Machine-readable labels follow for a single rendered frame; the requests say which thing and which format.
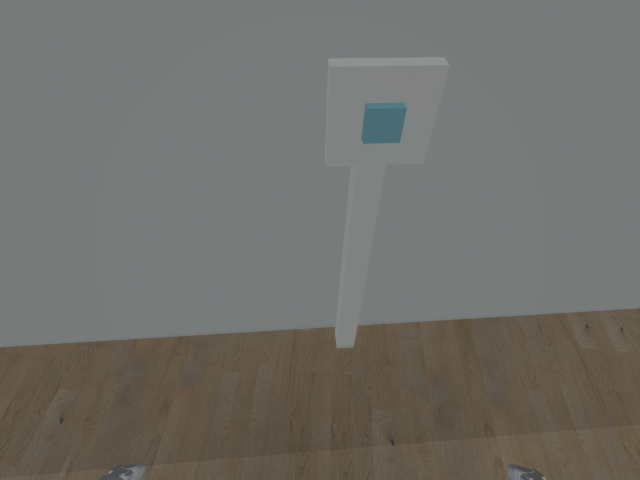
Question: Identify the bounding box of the button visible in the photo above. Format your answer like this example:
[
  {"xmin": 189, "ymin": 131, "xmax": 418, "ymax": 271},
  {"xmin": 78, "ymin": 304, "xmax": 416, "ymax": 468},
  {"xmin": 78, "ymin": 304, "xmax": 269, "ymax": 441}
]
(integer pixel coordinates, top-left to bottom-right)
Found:
[{"xmin": 361, "ymin": 103, "xmax": 407, "ymax": 144}]

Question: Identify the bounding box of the panel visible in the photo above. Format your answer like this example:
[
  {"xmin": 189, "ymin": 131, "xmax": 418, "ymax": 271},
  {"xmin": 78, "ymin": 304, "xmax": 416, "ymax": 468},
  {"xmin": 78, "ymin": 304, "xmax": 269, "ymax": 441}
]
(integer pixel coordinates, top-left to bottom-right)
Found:
[{"xmin": 325, "ymin": 57, "xmax": 450, "ymax": 348}]

